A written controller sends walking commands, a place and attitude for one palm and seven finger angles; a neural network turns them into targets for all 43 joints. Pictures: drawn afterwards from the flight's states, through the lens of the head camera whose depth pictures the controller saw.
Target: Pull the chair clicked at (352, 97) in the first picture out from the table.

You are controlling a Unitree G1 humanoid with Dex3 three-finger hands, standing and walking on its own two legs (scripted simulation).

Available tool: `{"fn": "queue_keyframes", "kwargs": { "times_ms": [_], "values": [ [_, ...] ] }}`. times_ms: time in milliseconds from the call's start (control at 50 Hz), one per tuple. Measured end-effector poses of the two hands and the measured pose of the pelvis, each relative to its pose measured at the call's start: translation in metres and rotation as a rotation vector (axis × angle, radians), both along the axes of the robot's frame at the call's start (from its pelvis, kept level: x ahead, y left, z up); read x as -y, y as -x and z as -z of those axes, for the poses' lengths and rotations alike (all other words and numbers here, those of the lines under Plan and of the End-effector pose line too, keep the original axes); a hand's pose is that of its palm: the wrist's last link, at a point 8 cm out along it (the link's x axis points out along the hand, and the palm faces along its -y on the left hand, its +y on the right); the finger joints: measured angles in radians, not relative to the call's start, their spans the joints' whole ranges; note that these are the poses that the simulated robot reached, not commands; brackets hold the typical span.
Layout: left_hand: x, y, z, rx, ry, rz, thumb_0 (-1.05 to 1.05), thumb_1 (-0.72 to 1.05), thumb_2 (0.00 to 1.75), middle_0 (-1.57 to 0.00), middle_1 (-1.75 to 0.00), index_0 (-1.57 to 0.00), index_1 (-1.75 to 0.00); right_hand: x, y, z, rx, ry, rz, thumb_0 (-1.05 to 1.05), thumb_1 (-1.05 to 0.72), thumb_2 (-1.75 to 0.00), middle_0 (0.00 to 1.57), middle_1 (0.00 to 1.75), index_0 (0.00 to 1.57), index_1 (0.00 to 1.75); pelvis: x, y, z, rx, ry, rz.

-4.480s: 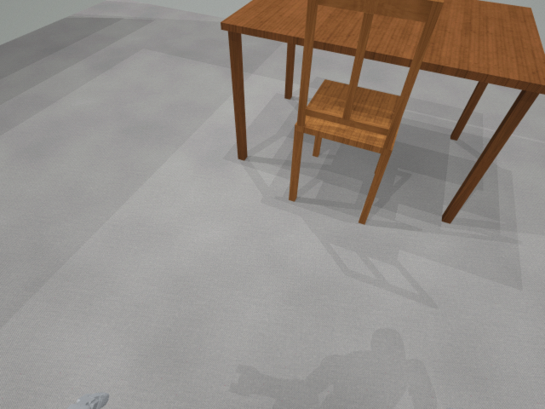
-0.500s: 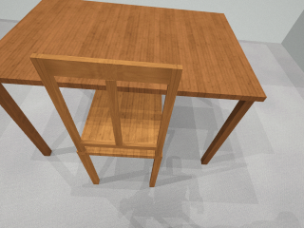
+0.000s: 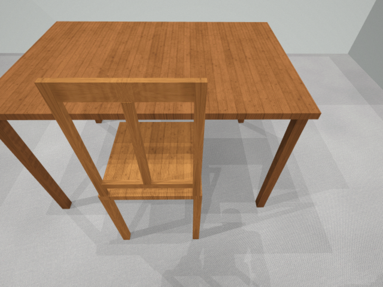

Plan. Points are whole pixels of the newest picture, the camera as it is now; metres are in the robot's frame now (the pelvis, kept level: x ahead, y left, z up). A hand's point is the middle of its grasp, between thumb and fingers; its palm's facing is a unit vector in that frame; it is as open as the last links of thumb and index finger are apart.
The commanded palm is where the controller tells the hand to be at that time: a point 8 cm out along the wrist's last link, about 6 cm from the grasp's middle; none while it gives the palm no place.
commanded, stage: come to a stop and stand still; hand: left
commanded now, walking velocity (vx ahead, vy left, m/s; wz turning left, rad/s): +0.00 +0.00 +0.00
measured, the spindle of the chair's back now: (139, 148) +0.49 +0.18 -0.05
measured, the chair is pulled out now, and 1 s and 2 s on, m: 0.00 0.00 0.00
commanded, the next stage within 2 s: look again from close up in 0.06 s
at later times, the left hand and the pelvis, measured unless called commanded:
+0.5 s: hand out of the picture +0.00 +0.16 -0.17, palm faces +0.01 -0.99 -0.16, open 7.4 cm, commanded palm none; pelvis +0.02 +0.00 +0.01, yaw -1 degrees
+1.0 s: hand out of the picture +0.01 +0.18 -0.17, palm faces +0.00 -0.98 -0.19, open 7.4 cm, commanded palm none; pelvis +0.03 +0.01 +0.01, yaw -2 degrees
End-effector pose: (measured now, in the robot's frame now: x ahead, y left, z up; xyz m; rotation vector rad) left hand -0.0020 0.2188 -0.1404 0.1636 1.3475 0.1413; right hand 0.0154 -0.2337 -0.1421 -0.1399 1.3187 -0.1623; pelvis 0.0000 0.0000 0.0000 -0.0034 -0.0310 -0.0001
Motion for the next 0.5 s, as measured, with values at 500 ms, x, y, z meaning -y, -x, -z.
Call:
{"fn": "queue_keyframes", "kwargs": {
  "times_ms": [500],
  "values": [
    [0.009,0.0,0.003,-0.058,0.038,-0.014,0.0,0.91,0.9,-0.2,-0.3,-0.2,-0.3,-0.017,0.008,-0.003,-0.077,-0.017,0.019,0.02,-0.92,-0.9,0.2,0.3,0.2,0.3,-0.001,-0.018,-0.005,-0.011,-0.005,0.014]
  ]
}}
